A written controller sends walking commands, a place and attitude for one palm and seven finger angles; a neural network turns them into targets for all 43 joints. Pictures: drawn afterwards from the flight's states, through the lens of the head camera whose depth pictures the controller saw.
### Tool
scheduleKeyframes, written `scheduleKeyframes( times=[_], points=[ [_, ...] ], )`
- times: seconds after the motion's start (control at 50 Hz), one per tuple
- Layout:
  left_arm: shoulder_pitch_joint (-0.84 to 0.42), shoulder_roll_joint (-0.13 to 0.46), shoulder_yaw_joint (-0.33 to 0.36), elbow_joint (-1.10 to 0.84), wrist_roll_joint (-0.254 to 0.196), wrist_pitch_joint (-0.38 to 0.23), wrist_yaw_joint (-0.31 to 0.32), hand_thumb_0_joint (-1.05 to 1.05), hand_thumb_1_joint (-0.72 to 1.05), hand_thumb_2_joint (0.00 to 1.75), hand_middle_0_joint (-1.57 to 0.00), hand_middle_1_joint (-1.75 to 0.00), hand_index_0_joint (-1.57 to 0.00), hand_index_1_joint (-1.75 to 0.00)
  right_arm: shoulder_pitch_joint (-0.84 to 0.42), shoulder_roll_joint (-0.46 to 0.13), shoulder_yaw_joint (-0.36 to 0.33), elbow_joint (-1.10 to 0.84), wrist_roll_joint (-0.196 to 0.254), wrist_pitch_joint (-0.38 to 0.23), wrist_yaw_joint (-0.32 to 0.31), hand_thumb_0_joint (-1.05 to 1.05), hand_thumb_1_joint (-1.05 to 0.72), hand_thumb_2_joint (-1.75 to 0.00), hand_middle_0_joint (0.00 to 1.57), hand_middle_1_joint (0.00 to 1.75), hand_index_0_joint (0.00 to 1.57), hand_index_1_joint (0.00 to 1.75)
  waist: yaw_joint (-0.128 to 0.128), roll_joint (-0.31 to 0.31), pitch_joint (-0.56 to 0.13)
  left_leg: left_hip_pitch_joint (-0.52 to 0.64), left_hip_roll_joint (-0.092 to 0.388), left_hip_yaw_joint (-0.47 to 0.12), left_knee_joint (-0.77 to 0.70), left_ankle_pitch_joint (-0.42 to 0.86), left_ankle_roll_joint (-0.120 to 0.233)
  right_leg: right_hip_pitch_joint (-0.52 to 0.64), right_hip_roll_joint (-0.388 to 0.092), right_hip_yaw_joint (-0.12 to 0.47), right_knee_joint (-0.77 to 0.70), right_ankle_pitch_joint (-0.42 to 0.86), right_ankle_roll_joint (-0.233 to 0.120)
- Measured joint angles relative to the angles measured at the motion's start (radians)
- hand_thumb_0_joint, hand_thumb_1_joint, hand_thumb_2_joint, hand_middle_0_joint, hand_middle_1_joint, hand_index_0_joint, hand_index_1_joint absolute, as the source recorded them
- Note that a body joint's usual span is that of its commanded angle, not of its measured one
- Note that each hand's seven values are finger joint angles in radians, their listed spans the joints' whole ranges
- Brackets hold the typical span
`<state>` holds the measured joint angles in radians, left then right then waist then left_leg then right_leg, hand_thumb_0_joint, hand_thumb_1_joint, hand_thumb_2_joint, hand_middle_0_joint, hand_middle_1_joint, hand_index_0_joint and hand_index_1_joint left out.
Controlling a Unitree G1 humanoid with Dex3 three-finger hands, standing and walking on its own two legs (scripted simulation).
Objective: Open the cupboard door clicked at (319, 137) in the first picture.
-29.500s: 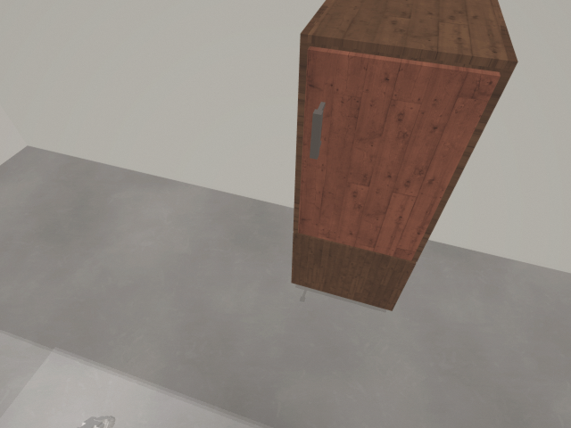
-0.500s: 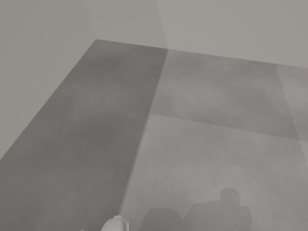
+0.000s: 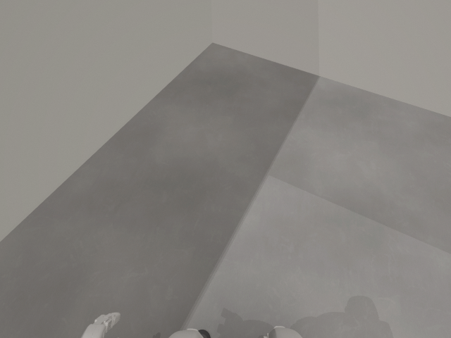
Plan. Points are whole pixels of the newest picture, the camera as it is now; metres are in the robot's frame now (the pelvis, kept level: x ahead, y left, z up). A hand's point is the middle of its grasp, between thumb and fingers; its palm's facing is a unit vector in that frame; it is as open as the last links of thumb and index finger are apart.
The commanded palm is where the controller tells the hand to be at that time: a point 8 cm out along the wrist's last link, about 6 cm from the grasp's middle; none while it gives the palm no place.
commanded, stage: turn to face it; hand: left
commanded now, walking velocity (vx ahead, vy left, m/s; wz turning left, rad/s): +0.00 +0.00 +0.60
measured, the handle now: out of the picture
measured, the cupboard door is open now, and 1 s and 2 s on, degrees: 47 47 47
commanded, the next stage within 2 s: none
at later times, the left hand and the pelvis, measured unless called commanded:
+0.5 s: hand out of the picture -0.02 +0.16 -0.18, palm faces +0.36 -0.90 -0.24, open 7.4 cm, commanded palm none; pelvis +0.03 -0.04 -0.01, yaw +21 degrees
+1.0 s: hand out of the picture +0.04 +0.15 -0.15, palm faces +0.56 -0.78 -0.28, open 7.4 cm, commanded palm none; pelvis +0.06 -0.07 +0.00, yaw +37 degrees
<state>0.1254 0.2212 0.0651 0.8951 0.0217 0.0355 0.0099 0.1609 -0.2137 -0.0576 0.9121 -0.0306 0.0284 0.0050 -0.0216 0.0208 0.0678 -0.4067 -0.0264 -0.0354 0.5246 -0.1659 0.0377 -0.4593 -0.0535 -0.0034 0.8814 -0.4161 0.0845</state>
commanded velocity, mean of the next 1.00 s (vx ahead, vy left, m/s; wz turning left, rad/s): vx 0.00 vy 0.00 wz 0.60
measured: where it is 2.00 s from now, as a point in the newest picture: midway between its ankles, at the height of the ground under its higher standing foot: outside the picture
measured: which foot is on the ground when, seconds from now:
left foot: down 0.00-0.08, up 0.10-0.48, down 0.50-0.86, up 0.88-1.00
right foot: up 0.00-0.06, down 0.08-0.50, up 0.52-0.86, down 0.88-1.00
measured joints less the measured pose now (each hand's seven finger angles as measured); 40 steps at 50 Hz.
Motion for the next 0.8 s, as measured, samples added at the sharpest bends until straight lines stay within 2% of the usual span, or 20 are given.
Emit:
scheduleKeyframes(
  times=[0.06, 0.08, 0.1, 0.14, 0.16, 0.2, 0.24, 0.3, 0.38, 0.44, 0.48, 0.5, 0.52, 0.56, 0.62, 0.7, 0.8],
  points=[
    [-0.002, -0.002, -0.005, -0.021, -0.003, -0.009, 0.001, 0.01, 0.91, 0.89, -0.2, -0.3, -0.2, -0.3, 0.008, -0.004, -0.011, -0.001, 0.002, 0.015, 0.002, 0.0, -0.91, -0.9, 0.21, 0.3, 0.21, 0.3, -0.007, 0.014, -0.003, -0.016, -0.009, -0.044, 0.029, -0.013, -0.025, 0.087, 0.028, -0.012, -0.174, 0.04, -0.011],
    [0.006, 0.001, -0.008, -0.031, -0.003, -0.017, 0.002, 0.01, 0.91, 0.89, -0.2, -0.3, -0.2, -0.3, 0.014, -0.005, -0.015, -0.003, 0.006, 0.02, 0.003, 0.0, -0.91, -0.9, 0.21, 0.3, 0.21, 0.3, -0.005, 0.009, -0.01, -0.027, -0.02, -0.053, 0.05, -0.024, -0.035, 0.131, 0.028, -0.014, -0.266, 0.064, -0.021],
    [0.01, -0.003, -0.008, -0.034, 0.002, -0.026, 0.005, 0.01, 0.91, 0.89, -0.2, -0.3, -0.2, -0.3, 0.013, -0.01, -0.021, 0.0, 0.01, 0.025, 0.003, 0.0, -0.91, -0.9, 0.21, 0.3, 0.21, 0.3, 0.0, 0.014, -0.009, -0.046, -0.023, -0.059, 0.097, -0.081, -0.042, 0.141, 0.03, -0.021, -0.286, 0.076, -0.048],
    [0.021, -0.017, -0.019, -0.034, 0.006, -0.031, 0.011, 0.01, 0.91, 0.89, -0.2, -0.3, -0.2, -0.3, 0.008, -0.025, -0.033, 0.009, 0.01, 0.037, 0.005, 0.01, -0.91, -0.9, 0.21, 0.3, 0.21, 0.3, -0.002, 0.024, 0.003, -0.098, -0.031, -0.041, 0.294, -0.246, -0.055, 0.155, 0.02, -0.049, -0.27, 0.069, -0.085],
    [0.029, -0.023, -0.023, -0.032, 0.006, -0.033, 0.014, 0.01, 0.91, 0.89, -0.2, -0.3, -0.2, -0.3, 0.004, -0.032, -0.037, 0.013, 0.009, 0.043, 0.007, 0.01, -0.91, -0.9, 0.21, 0.3, 0.21, 0.3, -0.003, 0.023, 0.009, -0.123, -0.03, -0.023, 0.408, -0.276, -0.062, 0.169, 0.01, -0.061, -0.277, 0.067, -0.094],
    [0.049, -0.032, -0.029, -0.026, 0.004, -0.035, 0.017, 0.01, 0.9, 0.89, -0.2, -0.3, -0.2, -0.3, -0.005, -0.041, -0.04, 0.019, 0.008, 0.05, 0.011, 0.01, -0.91, -0.9, 0.21, 0.3, 0.2, 0.3, -0.007, 0.017, 0.019, -0.153, -0.013, 0.01, 0.573, -0.266, -0.079, 0.203, -0.005, -0.086, -0.307, 0.073, -0.1],
    [0.066, -0.038, -0.032, -0.017, 0.003, -0.036, 0.018, 0.01, 0.9, 0.89, -0.2, -0.3, -0.2, -0.3, -0.011, -0.043, -0.039, 0.021, 0.01, 0.053, 0.016, 0.01, -0.91, -0.9, 0.2, 0.3, 0.2, 0.3, -0.012, 0.004, 0.027, -0.152, 0.01, 0.035, 0.624, -0.248, -0.092, 0.231, -0.021, -0.112, -0.337, 0.079, -0.101],
    [0.088, -0.044, -0.036, -0.008, 0.004, -0.04, 0.017, 0.01, 0.9, 0.89, -0.21, -0.3, -0.2, -0.3, -0.023, -0.042, -0.032, 0.026, 0.012, 0.058, 0.019, 0.01, -0.91, -0.9, 0.2, 0.3, 0.2, 0.3, -0.008, -0.02, 0.038, -0.108, 0.037, 0.062, 0.552, -0.252, -0.103, 0.262, -0.044, -0.154, -0.363, 0.079, -0.101],
    [0.114, -0.04, -0.034, 0.002, 0.007, -0.041, 0.014, 0.01, 0.91, 0.89, -0.21, -0.3, -0.2, -0.3, -0.056, -0.041, -0.022, 0.028, 0.015, 0.062, 0.021, 0.01, -0.91, -0.9, 0.2, 0.3, 0.2, 0.3, 0.013, -0.041, 0.056, -0.032, 0.051, 0.09, 0.383, -0.27, -0.097, 0.277, -0.068, -0.209, -0.349, 0.057, -0.097],
    [0.132, -0.024, -0.026, 0.015, 0.01, -0.038, 0.011, 0.01, 0.91, 0.89, -0.21, -0.3, -0.2, -0.3, -0.086, -0.036, -0.014, 0.018, 0.017, 0.055, 0.021, 0.01, -0.91, -0.9, 0.2, 0.3, 0.2, 0.3, 0.031, -0.057, 0.066, 0.03, 0.045, 0.118, 0.248, -0.265, -0.081, 0.272, -0.087, -0.247, -0.307, 0.025, -0.086],
    [0.15, -0.007, -0.019, 0.024, 0.005, -0.035, 0.008, 0.01, 0.91, 0.89, -0.21, -0.3, -0.2, -0.3, -0.099, -0.034, -0.009, 0.001, 0.016, 0.042, 0.022, 0.01, -0.91, -0.9, 0.2, 0.3, 0.2, 0.3, 0.035, -0.07, 0.063, 0.09, 0.031, 0.144, 0.119, -0.187, -0.064, 0.254, -0.107, -0.268, -0.245, -0.01, -0.073],
    [0.161, -0.001, -0.016, 0.028, 0.001, -0.03, 0.005, 0.01, 0.9, 0.89, -0.21, -0.3, -0.2, -0.3, -0.102, -0.038, -0.007, -0.011, 0.013, 0.032, 0.023, 0.01, -0.91, -0.9, 0.2, 0.3, 0.2, 0.3, 0.034, -0.066, 0.055, 0.115, 0.033, 0.145, 0.066, -0.122, -0.039, 0.225, -0.115, -0.274, -0.178, -0.027, -0.063],
    [0.156, 0.012, -0.013, 0.037, -0.002, -0.02, 0.003, 0.01, 0.9, 0.89, -0.21, -0.3, -0.2, -0.3, -0.108, -0.033, -0.009, -0.018, 0.011, 0.021, 0.021, 0.01, -0.91, -0.9, 0.2, 0.3, 0.2, 0.3, 0.033, -0.078, 0.058, 0.104, 0.024, 0.141, 0.087, -0.133, -0.02, 0.181, -0.122, -0.242, -0.075, -0.073, -0.045],
    [0.132, 0.032, -0.006, 0.049, -0.003, 0.011, 0.008, 0.01, 0.91, 0.89, -0.21, -0.3, -0.2, -0.3, -0.107, -0.025, -0.004, -0.027, 0.012, 0.005, 0.014, 0.0, -0.91, -0.9, 0.2, 0.3, 0.2, 0.3, 0.039, -0.088, 0.064, 0.093, 0.015, 0.125, 0.123, -0.173, -0.002, 0.093, -0.095, -0.147, 0.118, -0.141, -0.019],
    [0.09, 0.041, 0.003, 0.05, -0.003, 0.027, 0.009, 0.01, 0.91, 0.89, -0.2, -0.3, -0.2, -0.3, -0.084, -0.02, 0.002, -0.027, 0.009, 0.002, -0.002, 0.0, -0.91, -0.9, 0.2, 0.3, 0.2, 0.3, 0.041, -0.074, 0.054, 0.108, 0.013, 0.087, 0.085, -0.162, -0.007, 0.002, -0.06, -0.066, 0.246, -0.094, 0.001],
    [0.047, 0.038, 0.005, 0.016, -0.002, 0.02, 0.0, 0.01, 0.91, 0.89, -0.2, -0.3, -0.2, -0.3, -0.052, -0.016, 0.006, -0.009, 0.007, 0.007, -0.005, 0.0, -0.91, -0.9, 0.21, 0.3, 0.21, 0.3, 0.04, -0.05, 0.04, 0.132, 0.011, 0.042, 0.018, -0.12, -0.011, -0.038, -0.047, -0.017, 0.199, -0.015, 0.011],
    [0.009, 0.026, -0.001, -0.022, -0.004, 0.008, -0.003, 0.01, 0.91, 0.89, -0.2, -0.3, -0.2, -0.3, -0.017, -0.012, 0.0, 0.004, 0.003, 0.017, 0.0, 0.0, -0.91, -0.9, 0.21, 0.3, 0.21, 0.3, 0.018, -0.018, 0.029, 0.125, 0.014, -0.018, 0.009, -0.111, -0.033, 0.02, -0.015, -0.01, -0.016, 0.0, 0.007]
  ],
)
